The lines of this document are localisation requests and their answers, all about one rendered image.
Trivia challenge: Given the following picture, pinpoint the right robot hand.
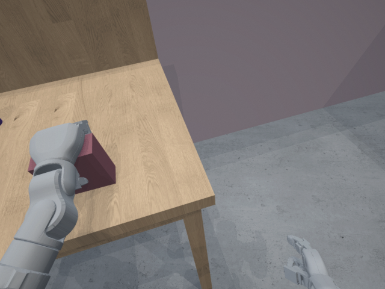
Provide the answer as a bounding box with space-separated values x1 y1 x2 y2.
284 235 330 289

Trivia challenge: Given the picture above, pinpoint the robot right forearm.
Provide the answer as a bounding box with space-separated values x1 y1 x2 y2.
308 274 340 289

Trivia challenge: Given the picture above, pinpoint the left robot hand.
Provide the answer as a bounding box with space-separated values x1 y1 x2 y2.
29 120 92 190

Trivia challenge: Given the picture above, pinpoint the table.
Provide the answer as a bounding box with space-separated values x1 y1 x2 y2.
0 0 215 289

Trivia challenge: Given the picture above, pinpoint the sponge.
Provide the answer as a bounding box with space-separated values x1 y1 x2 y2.
28 133 116 194

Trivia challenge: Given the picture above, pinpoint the robot left forearm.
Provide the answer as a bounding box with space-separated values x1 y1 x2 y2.
0 159 78 289

